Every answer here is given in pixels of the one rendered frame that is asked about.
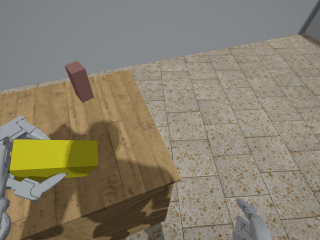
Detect left robot forearm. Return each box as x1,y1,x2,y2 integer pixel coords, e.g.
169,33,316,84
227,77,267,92
0,197,12,240

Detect sponge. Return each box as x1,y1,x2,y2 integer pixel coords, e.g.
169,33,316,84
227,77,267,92
9,139,98,182

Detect robot right hand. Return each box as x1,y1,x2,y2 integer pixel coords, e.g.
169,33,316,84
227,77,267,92
232,198,272,240

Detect table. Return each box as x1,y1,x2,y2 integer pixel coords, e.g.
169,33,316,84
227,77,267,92
0,70,182,240

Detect robot left hand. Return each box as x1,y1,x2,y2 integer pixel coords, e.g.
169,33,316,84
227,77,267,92
0,115,67,202

